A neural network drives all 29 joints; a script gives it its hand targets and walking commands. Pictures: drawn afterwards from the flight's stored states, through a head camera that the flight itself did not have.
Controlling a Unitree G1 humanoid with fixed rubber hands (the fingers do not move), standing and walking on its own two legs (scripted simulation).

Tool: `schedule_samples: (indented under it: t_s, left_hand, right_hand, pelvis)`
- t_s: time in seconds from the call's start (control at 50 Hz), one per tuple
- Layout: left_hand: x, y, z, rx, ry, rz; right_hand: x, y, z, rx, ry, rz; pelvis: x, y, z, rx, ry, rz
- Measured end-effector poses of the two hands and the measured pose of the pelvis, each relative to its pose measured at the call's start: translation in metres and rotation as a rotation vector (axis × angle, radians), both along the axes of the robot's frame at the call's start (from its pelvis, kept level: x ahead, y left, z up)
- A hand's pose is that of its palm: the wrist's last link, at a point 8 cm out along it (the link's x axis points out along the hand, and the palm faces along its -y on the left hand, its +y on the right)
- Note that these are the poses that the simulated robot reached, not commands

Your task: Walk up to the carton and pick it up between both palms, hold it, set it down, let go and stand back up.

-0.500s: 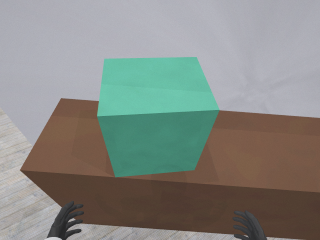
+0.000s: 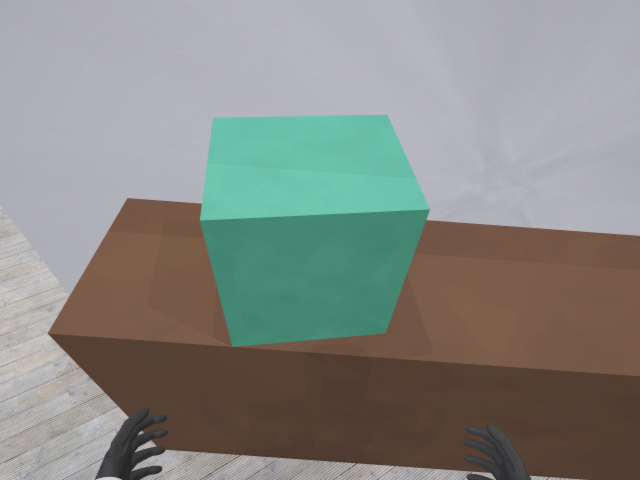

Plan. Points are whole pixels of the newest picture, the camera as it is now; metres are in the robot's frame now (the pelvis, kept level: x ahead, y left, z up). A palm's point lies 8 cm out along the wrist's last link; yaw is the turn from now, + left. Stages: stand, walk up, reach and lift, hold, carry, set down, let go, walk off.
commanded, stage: let go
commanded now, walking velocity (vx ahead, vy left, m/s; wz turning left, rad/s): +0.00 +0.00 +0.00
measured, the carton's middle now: (306, 235) +0.44 +0.04 +0.05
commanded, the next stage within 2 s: stand in 0.10 s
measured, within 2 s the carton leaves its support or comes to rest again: neither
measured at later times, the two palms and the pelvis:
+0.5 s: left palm out of the picture +0.12 +0.29 -0.08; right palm out of the picture +0.13 -0.27 -0.09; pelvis +0.01 +0.00 +0.00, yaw +0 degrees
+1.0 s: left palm out of the picture +0.09 +0.30 -0.09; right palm out of the picture +0.12 -0.27 -0.09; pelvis -0.01 +0.00 +0.00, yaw +0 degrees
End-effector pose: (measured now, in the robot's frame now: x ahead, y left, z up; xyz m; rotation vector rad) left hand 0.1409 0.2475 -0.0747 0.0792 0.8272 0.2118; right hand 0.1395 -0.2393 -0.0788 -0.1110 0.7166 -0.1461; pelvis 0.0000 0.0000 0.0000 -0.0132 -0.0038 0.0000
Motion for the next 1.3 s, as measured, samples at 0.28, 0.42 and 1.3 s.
schedule_samples:
  t_s: [0.28, 0.42, 1.3]
  left_hand:
    - [-0.002, 0.031, 0.001, 0.144, 0.0, -0.027]
    - [-0.01, 0.045, -0.002, 0.178, 0.039, -0.027]
    - [-0.063, 0.053, -0.022, 0.151, 0.155, 0.0]
  right_hand:
    - [-0.005, -0.023, -0.011, -0.076, 0.16, 0.004]
    - [-0.006, -0.036, -0.01, -0.106, 0.194, 0.003]
    - [-0.028, -0.033, -0.007, -0.108, 0.187, -0.005]
  pelvis:
    - [0.008, -0.005, -0.002, 0.007, 0.0, 0.001]
    - [0.01, -0.005, -0.003, 0.008, 0.003, 0.001]
    - [-0.011, -0.002, -0.002, 0.004, -0.026, 0.0]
